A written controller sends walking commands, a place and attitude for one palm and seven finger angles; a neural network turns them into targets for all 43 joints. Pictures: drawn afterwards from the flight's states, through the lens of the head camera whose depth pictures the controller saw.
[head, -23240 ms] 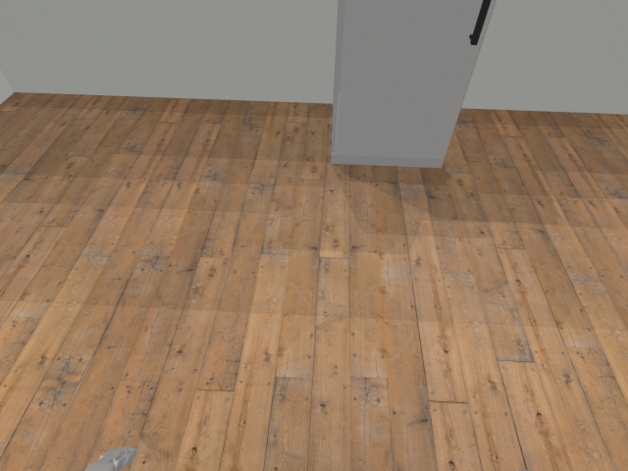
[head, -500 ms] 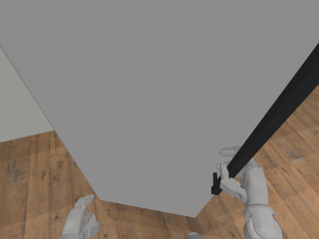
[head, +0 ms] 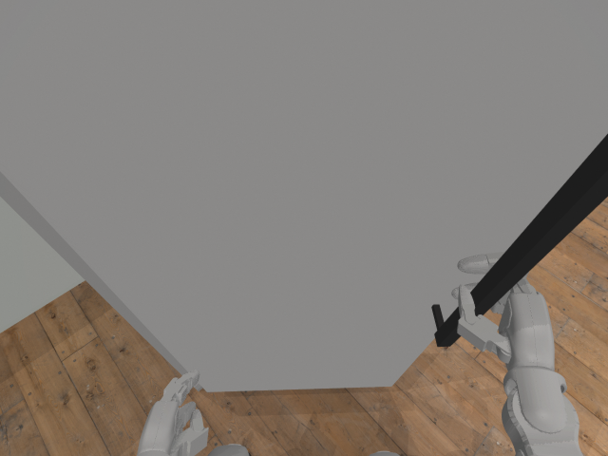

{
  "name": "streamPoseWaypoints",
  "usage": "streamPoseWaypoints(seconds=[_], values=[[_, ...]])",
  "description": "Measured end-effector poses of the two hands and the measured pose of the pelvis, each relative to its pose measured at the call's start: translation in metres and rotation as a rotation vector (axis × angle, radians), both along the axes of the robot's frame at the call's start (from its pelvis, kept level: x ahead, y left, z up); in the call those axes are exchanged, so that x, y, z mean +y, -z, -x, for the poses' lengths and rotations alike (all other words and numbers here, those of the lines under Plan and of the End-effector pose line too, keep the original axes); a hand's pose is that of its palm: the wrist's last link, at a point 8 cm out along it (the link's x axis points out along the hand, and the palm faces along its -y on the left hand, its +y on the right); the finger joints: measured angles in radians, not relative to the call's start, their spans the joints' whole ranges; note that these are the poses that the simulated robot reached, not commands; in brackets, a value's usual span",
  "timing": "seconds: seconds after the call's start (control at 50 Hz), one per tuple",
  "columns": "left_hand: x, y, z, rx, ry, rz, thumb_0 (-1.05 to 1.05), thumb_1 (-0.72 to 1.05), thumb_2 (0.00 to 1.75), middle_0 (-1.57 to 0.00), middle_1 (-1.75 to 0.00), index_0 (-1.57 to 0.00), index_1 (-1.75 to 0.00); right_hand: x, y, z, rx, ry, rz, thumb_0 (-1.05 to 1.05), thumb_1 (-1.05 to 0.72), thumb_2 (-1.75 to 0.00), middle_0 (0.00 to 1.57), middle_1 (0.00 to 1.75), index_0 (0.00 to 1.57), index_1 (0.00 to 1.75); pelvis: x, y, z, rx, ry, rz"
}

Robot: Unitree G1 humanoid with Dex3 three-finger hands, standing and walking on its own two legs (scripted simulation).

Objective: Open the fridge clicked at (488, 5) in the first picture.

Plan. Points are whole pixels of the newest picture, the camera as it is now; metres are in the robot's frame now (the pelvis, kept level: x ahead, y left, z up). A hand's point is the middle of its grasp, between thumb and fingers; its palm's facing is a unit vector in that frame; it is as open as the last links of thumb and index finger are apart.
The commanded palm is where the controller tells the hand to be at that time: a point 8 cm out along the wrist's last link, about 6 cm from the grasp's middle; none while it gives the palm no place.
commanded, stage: walk backward, drawing the door open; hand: right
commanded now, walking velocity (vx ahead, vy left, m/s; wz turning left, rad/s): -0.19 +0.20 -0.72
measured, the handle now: (512, 240) +0.32 -0.20 +0.15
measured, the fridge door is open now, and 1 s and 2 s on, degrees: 41 68 62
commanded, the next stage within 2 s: stop walking and hold the door back in 0.64 s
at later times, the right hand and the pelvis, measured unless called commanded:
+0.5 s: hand (464, 436) +0.15 -0.14 +0.06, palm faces +0.41 +0.89 -0.18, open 5.7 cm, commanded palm +0.10 -0.18 +0.06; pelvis -0.05 +0.11 +0.02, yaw -21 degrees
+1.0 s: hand out of the picture +0.07 -0.10 +0.06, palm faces +0.71 +0.65 -0.25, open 5.6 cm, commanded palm +0.05 -0.14 +0.07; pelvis -0.06 +0.23 +0.02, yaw -37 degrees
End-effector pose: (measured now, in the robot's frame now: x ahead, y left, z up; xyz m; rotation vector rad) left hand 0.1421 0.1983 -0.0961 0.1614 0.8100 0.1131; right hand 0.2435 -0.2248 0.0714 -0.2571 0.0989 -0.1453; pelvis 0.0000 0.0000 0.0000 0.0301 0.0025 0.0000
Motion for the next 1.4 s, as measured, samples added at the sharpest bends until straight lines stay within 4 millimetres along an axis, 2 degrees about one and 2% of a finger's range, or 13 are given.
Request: streamPoseWaypoints(seconds=[0.08, 0.22, 0.32, 0.48, 0.58, 0.7, 0.78, 0.86, 0.98, 1.1, 1.18, 1.3, 1.4], values=[[0.039, 0.013, -0.011, -0.009, 0.018, -0.014, 0.01, 0.90, 0.90, -0.20, -0.30, -0.21, -0.30, 0.007, -0.001, 0.022, 0.008, 0.113, 0.036, -0.02, -0.68, -0.81, 0.42, 1.37, 0.31, 1.40, 0.024, 0.005, 0.013, -0.008, 0.044, 0.015], [0.082, -0.011, -0.017, -0.023, 0.051, -0.118, 0.01, 0.91, 0.90, -0.20, -0.30, -0.20, -0.30, 0.016, -0.001, 0.063, 0.000, 0.179, -0.011, 0.00, -0.70, -0.80, 0.40, 1.35, 0.34, 1.40, 0.049, -0.002, 0.028, -0.012, 0.174, 0.027], [0.088, -0.022, -0.023, -0.066, 0.150, -0.219, 0.01, 0.91, 0.90, -0.20, -0.30, -0.20, -0.30, 0.022, 0.008, 0.089, -0.114, 0.195, -0.095, 0.01, -0.72, -0.81, 0.42, 1.37, 0.37, 1.40, 0.062, 0.013, 0.042, 0.013, 0.247, -0.008], [0.062, -0.037, -0.014, 0.017, 0.329, -0.123, 0.01, 0.91, 0.90, -0.20, -0.30, -0.20, -0.30, 0.038, -0.002, 0.131, -0.007, 0.281, -0.080, 0.01, -0.72, -0.80, 0.41, 1.34, 0.37, 1.40, 0.102, -0.022, 0.047, -0.006, 0.361, -0.066], [0.062, -0.031, -0.023, 0.007, 0.407, -0.052, 0.01, 0.90, 0.90, -0.20, -0.30, -0.21, -0.30, 0.055, -0.005, 0.157, 0.026, 0.397, -0.090, 0.02, -0.72, -0.81, 0.39, 1.31, 0.38, 1.40, 0.130, -0.024, 0.041, 0.001, 0.410, -0.059], [0.083, -0.008, -0.059, -0.047, 0.503, 0.020, 0.01, 0.90, 0.90, -0.20, -0.30, -0.21, -0.30, 0.078, -0.005, 0.185, 0.015, 0.585, -0.015, 0.00, -0.68, -0.83, 0.40, 1.28, 0.35, 1.40, 0.176, -0.004, 0.029, 0.027, 0.464, 0.002], [0.111, -0.004, -0.063, -0.016, 0.542, -0.009, 0.01, 0.91, 0.90, -0.20, -0.30, -0.29, -0.34, 0.091, -0.007, 0.203, 0.044, 0.663, -0.010, -0.01, -0.67, -0.83, 0.40, 1.28, 0.36, 1.40, 0.195, -0.009, 0.032, 0.038, 0.509, 0.023], [0.137, -0.006, -0.067, 0.016, 0.543, -0.081, 0.01, 0.91, 0.90, -0.20, -0.30, -0.28, -0.33, 0.099, -0.008, 0.217, 0.054, 0.686, 0.009, -0.02, -0.65, -0.82, 0.40, 1.29, 0.39, 1.40, 0.208, -0.015, 0.038, 0.033, 0.572, 0.050], [0.151, -0.014, -0.072, -0.014, 0.604, -0.152, 0.01, 0.91, 0.90, -0.20, -0.30, -0.23, -0.31, 0.102, -0.007, 0.222, 0.026, 0.697, -0.005, 0.00, -0.65, -0.83, 0.41, 1.34, 0.43, 1.40, 0.223, -0.016, 0.060, 0.019, 0.631, 0.059], [0.139, -0.027, -0.058, -0.080, 0.662, -0.184, 0.01, 0.91, 0.90, -0.20, -0.30, -0.21, -0.30, 0.099, -0.005, 0.217, -0.059, 0.665, -0.069, 0.04, -0.68, -0.84, 0.43, 1.38, 0.44, 1.40, 0.228, -0.007, 0.094, 0.018, 0.654, 0.036], [0.125, -0.027, -0.030, -0.065, 0.655, -0.135, 0.01, 0.91, 0.90, -0.19, -0.30, -0.21, -0.30, 0.095, -0.007, 0.213, -0.048, 0.640, -0.079, 0.05, -0.69, -0.83, 0.44, 1.39, 0.43, 1.40, 0.231, -0.010, 0.111, -0.010, 0.663, 0.031], [0.112, -0.007, 0.021, 0.077, 0.710, -0.052, 0.01, 0.91, 0.90, -0.20, -0.30, -0.21, -0.30, 0.090, -0.011, 0.206, 0.012, 0.620, -0.088, 0.03, -0.70, -0.79, 0.42, 1.36, 0.43, 1.40, 0.237, -0.015, 0.116, -0.028, 0.686, 0.002], [0.122, 0.017, 0.037, 0.138, 0.711, -0.019, 0.01, 0.90, 0.90, -0.20, -0.30, -0.21, -0.30, 0.086, -0.011, 0.197, 0.011, 0.631, -0.066, 0.02, -0.69, -0.80, 0.42, 1.35, 0.44, 1.40, 0.246, -0.003, 0.112, -0.032, 0.661, 0.025]])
